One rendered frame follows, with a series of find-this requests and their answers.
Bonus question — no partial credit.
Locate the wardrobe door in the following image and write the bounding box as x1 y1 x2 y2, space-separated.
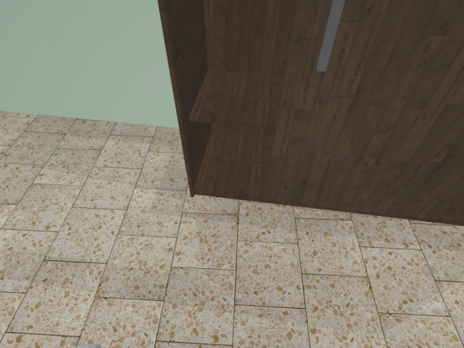
265 0 464 220
442 192 464 216

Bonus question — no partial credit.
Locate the handle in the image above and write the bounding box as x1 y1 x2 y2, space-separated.
317 0 345 72

